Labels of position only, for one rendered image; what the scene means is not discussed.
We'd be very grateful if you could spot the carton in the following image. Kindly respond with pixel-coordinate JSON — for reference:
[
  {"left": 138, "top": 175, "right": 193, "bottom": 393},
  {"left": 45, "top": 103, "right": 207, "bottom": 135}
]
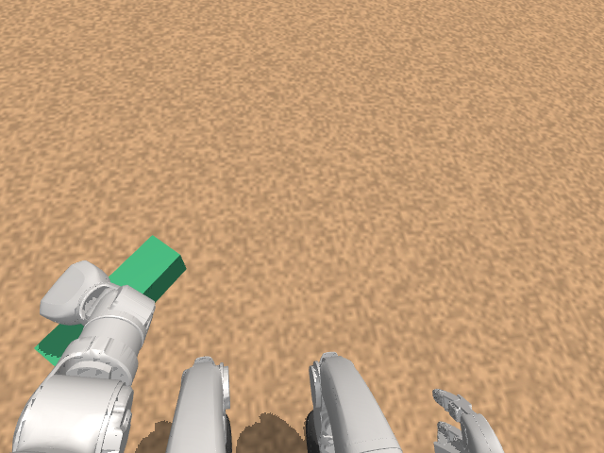
[{"left": 34, "top": 235, "right": 187, "bottom": 366}]

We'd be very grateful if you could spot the right robot hand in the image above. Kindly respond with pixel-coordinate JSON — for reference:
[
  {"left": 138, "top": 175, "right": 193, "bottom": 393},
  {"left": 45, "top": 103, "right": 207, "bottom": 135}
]
[{"left": 432, "top": 389, "right": 504, "bottom": 453}]

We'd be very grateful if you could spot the left robot hand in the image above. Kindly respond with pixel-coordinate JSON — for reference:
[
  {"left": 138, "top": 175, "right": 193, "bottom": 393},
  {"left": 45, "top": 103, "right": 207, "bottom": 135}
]
[{"left": 40, "top": 260, "right": 110, "bottom": 326}]

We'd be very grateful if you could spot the left robot arm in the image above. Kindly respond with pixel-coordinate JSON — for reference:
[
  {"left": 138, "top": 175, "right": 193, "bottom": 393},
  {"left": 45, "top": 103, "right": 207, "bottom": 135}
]
[{"left": 11, "top": 282, "right": 156, "bottom": 453}]

